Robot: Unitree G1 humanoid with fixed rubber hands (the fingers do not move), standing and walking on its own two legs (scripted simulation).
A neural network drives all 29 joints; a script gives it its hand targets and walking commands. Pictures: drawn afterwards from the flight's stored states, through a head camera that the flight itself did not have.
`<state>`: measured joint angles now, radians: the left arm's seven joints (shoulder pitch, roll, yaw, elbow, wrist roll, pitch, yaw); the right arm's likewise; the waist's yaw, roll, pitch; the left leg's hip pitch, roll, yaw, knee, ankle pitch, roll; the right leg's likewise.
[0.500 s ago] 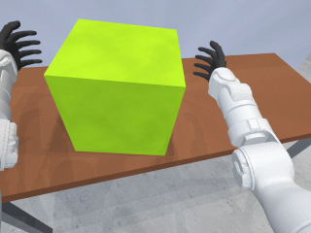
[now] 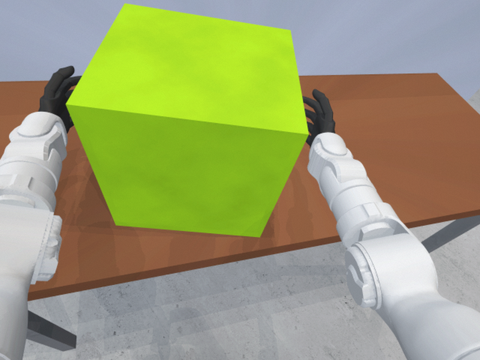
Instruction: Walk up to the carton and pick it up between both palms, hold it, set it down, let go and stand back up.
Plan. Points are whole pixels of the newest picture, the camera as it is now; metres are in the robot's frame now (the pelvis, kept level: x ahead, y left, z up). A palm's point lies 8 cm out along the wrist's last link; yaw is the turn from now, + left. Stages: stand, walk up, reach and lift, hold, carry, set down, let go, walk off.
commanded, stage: reach and lift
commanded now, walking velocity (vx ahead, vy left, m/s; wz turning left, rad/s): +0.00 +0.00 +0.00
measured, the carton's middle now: (199, 132) +0.48 +0.03 +0.09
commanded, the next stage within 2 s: none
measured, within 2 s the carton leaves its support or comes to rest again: leaves its support in 1.84 s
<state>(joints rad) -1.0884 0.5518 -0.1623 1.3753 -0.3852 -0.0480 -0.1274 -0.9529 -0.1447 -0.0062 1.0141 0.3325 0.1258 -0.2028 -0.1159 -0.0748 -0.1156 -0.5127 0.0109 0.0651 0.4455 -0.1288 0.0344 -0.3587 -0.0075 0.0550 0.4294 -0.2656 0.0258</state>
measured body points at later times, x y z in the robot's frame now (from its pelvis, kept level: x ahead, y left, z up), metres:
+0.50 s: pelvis +0.00 +0.00 +0.00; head +0.04 +0.05 +0.44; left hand +0.48 +0.23 +0.12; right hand +0.44 -0.15 +0.12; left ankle +0.05 +0.09 -0.74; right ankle -0.04 -0.15 -0.74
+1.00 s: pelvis +0.00 +0.00 +0.00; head +0.04 +0.05 +0.44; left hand +0.48 +0.22 +0.12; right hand +0.44 -0.15 +0.12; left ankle +0.05 +0.09 -0.74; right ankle -0.04 -0.15 -0.74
